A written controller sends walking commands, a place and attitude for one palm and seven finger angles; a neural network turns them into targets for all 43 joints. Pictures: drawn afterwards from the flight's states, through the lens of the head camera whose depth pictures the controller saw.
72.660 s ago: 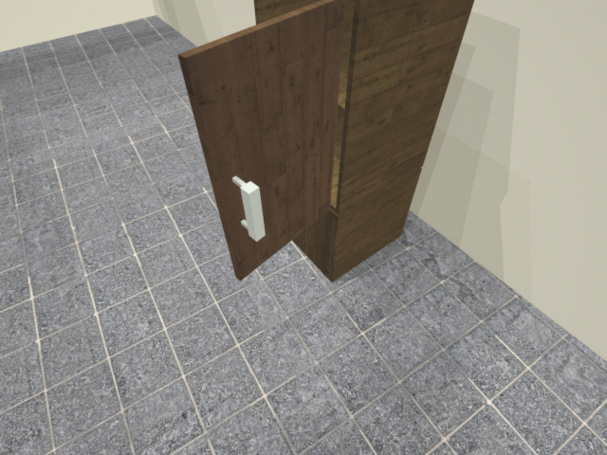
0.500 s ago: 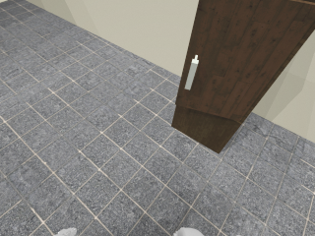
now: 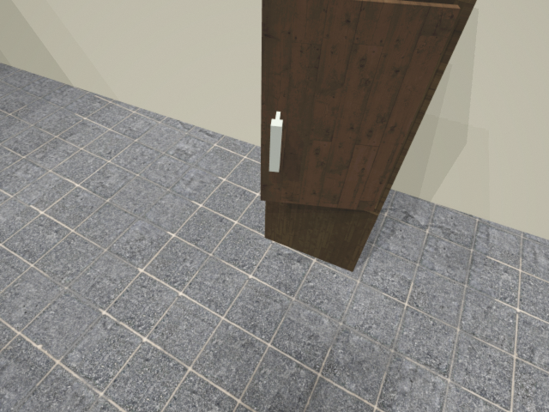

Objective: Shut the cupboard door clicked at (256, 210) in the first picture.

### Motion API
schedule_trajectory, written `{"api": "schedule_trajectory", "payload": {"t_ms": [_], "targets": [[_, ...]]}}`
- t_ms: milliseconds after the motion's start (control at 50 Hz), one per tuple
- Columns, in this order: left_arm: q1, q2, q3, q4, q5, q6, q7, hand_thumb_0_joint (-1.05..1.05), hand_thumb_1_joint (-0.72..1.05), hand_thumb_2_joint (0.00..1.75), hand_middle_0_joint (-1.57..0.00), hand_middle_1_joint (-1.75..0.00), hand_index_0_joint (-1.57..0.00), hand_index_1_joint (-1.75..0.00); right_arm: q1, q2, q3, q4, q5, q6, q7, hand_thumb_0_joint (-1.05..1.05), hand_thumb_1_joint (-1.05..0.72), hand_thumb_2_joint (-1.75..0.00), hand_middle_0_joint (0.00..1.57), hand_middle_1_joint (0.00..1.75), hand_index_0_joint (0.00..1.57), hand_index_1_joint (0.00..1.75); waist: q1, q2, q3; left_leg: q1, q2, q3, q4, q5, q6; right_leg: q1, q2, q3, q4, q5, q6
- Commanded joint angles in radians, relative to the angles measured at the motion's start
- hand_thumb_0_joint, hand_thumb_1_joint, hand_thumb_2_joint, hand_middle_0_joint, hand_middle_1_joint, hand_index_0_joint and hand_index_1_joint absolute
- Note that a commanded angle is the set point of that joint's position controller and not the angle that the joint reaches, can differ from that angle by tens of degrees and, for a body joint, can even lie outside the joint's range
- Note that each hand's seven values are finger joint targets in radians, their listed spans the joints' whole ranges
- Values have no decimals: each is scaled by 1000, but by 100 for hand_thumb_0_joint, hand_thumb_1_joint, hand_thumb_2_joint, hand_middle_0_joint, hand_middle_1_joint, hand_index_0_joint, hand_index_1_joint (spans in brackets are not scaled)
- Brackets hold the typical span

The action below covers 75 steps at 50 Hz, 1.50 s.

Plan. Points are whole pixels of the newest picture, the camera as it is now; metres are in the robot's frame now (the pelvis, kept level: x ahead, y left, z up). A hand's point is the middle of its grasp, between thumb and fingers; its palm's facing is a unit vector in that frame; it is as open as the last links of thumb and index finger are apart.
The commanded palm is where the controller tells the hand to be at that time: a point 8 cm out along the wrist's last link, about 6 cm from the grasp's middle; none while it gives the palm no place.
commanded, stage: take the last steps up to it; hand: left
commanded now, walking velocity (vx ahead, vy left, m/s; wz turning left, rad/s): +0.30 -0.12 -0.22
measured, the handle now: (276, 141) +0.74 +0.02 -0.07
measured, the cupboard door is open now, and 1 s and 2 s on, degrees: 18 18 18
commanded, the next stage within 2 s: come to a stop and stand still in 0.60 s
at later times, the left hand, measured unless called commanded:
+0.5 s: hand (231, 340) +0.27 +0.09 -0.17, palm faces -0.18 -0.96 -0.19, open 7.4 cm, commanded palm none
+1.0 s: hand (248, 338) +0.28 +0.06 -0.18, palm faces -0.05 -0.98 -0.17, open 7.3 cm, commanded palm none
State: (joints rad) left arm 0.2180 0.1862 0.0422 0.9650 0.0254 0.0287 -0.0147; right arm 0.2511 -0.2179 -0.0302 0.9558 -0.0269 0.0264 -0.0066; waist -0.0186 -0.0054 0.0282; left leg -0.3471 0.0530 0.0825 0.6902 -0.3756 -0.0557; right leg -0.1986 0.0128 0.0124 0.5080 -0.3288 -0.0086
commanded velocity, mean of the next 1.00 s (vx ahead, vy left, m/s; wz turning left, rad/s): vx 0.07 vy -0.04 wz -0.03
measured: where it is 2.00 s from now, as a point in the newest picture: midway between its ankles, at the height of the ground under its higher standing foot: outside the picture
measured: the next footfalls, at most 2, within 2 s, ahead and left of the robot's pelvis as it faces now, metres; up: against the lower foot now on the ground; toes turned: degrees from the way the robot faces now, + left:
left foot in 0.02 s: +0.05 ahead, +0.11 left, +0.00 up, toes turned +5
right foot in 0.46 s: +0.22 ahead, -0.20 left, +0.00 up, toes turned -9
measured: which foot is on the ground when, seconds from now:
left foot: up 0.00-0.00, down 0.02-0.46, up 0.48-0.76, down 0.78-1.00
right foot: down 0.00-0.02, up 0.04-0.44, down 0.46-1.00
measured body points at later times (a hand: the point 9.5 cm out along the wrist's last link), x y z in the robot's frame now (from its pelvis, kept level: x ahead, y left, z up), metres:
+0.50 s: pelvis +0.14 -0.08 -0.01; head +0.19 -0.09 +0.44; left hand +0.28 +0.14 -0.15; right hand +0.01 -0.29 -0.16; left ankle +0.02 +0.10 -0.70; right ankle +0.17 -0.19 -0.74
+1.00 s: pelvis +0.26 -0.11 +0.00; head +0.30 -0.10 +0.45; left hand +0.28 +0.11 -0.16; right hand +0.35 -0.33 -0.14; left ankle +0.30 -0.02 -0.73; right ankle +0.17 -0.19 -0.73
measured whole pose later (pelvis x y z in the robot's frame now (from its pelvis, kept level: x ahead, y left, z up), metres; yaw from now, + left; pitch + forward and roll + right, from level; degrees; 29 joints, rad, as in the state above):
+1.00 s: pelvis +0.26 -0.11 +0.00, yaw -6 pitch +1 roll +0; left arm 0.27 0.14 0.01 1.06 0.01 0.02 0.04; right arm 0.10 -0.15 -0.01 0.98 -0.01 0.02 -0.03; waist 0.03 -0.01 0.06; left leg -0.31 0.03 0.13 0.51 -0.22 0.04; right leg -0.14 0.00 -0.10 0.52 -0.35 -0.01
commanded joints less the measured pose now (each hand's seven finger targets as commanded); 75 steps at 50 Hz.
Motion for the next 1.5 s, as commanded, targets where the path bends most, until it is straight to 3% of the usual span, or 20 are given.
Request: {"api": "schedule_trajectory", "payload": {"t_ms": [0,40,160,320,380,400,440,500,580,700,760,840,1020,1140,1260,1320,1360,1380,1400,1480], "targets": [[-40,72,31,-103,-15,-12,-9,0,90,90,-20,-30,-20,-30,267,-259,-58,6,-27,-58,-28,0,-90,-90,20,30,20,30,-96,362,-6,392,385,-531,-495,-234,155,-486,51,-42,342,-274,-18],[-144,120,43,-129,15,-18,-21,0,90,90,-20,-30,-20,-30,261,-252,-53,1,-22,-62,-35,0,-90,-90,20,30,20,30,-89,192,56,245,439,-600,-563,-267,216,-530,-30,44,616,-187,-18],[-61,70,38,-56,6,-10,-41,0,90,90,-20,-30,-20,-30,179,-136,-22,6,-8,-90,-38,0,-90,-90,20,30,20,30,-12,131,34,267,269,-125,-501,243,158,-467,-68,1,586,81,22],[-181,60,20,-67,1,-23,-41,0,90,90,-20,-30,-20,-30,236,-133,-39,65,-14,-75,-21,0,-90,-90,20,30,20,30,-49,180,78,250,275,-19,-458,333,166,-313,-66,-100,203,105,10],[-64,79,29,-23,1,-41,-36,0,90,90,-20,-30,-20,-30,192,-152,-46,72,-8,-68,-19,0,-90,-90,20,30,20,30,15,154,14,230,249,24,-311,448,132,-83,-13,-150,38,132,-16],[74,119,38,24,2,-53,-29,0,90,90,-20,-30,-20,-30,185,-140,-44,77,1,-69,-15,0,-90,-90,20,30,20,30,76,77,-66,180,199,66,-145,497,101,124,-6,-129,-35,167,-32],[317,282,74,104,0,-76,2,0,90,90,-20,-30,-20,-30,164,-19,-18,26,26,-77,-6,0,-90,-90,20,30,20,30,148,-291,-205,-224,-21,90,389,-255,40,475,-401,387,-185,233,-202],[132,169,41,67,-12,-75,26,0,90,90,-20,-30,-20,-30,60,-50,-29,27,17,-73,-15,0,-90,-90,20,30,20,30,74,-142,-82,-301,66,-85,574,-102,52,246,-358,262,-210,391,-230],[22,79,12,50,-3,-87,30,0,90,90,-20,-30,-20,-30,128,17,-15,63,0,-40,-3,0,-90,-90,20,30,20,30,-23,-123,-37,-126,65,-28,327,-7,29,15,-262,12,-243,480,-184],[25,87,13,72,-10,-85,29,0,90,90,-20,-30,-20,-30,71,22,0,45,2,-50,1,0,-90,-90,20,30,20,30,-27,-88,13,34,23,5,-73,147,33,-19,-238,19,-213,378,-166],[94,34,-11,82,-22,-66,49,0,90,90,-20,-30,-20,-30,102,-53,8,71,4,-66,-15,0,-90,-90,20,30,20,30,-9,106,-54,275,148,-145,-205,826,103,-64,-120,-43,-68,313,-24],[129,80,-14,93,-18,-32,65,0,90,90,-20,-30,-20,-30,6,-82,5,56,28,-40,-46,0,-90,-90,20,30,20,30,11,172,-46,259,186,-163,-214,1065,155,4,-113,-45,-83,289,16],[126,81,15,13,-6,-5,62,0,90,90,-20,-30,-20,-30,-54,-134,-43,-10,14,6,-43,0,-90,-90,20,30,20,30,26,60,-145,254,219,-170,-205,815,189,-23,-76,-16,40,145,-9],[117,146,13,20,7,-20,66,0,90,90,-20,-30,-20,-30,-110,-34,-25,-23,17,30,-27,0,-90,-90,20,30,20,30,38,-174,-43,-50,-31,-74,141,-150,45,102,-347,169,-98,961,-177],[57,157,5,42,-7,-32,60,0,90,90,-20,-30,-20,-30,-56,-31,-4,46,21,12,-25,0,-90,-90,20,30,20,30,17,-135,-21,38,-17,-50,-125,28,29,157,-237,77,-32,895,-139],[70,116,-4,50,-22,-28,59,0,90,90,-20,-30,-20,-30,2,-76,-2,90,17,-16,-29,0,-90,-90,20,30,20,30,26,-16,-71,249,90,-130,-234,632,78,74,-137,26,-38,549,-20],[58,109,-7,67,-21,-20,61,0,90,90,-20,-30,-20,-30,-9,-80,4,104,16,-21,-35,0,-90,-90,20,30,20,30,29,40,-40,222,91,-139,-242,612,84,86,-123,30,-92,411,-20],[172,123,-7,72,-5,-59,98,0,90,90,-20,-30,-20,-30,-90,-98,-11,21,29,-33,-25,0,-90,-90,20,30,20,30,64,27,24,137,56,-38,21,495,61,7,-179,105,-128,828,36],[122,165,-6,32,-9,-68,90,0,90,90,-20,-30,-20,-30,-40,-20,4,-8,25,-30,-14,0,-90,-90,20,30,20,30,13,-37,7,18,6,-63,11,33,67,71,-252,147,-100,872,-31],[66,127,-14,-21,-13,-71,76,0,90,90,-20,-30,-20,-30,71,-37,0,-10,15,-44,-9,0,-90,-90,20,30,20,30,-16,34,-110,149,24,-98,-182,317,86,63,-145,34,25,530,-70]]}}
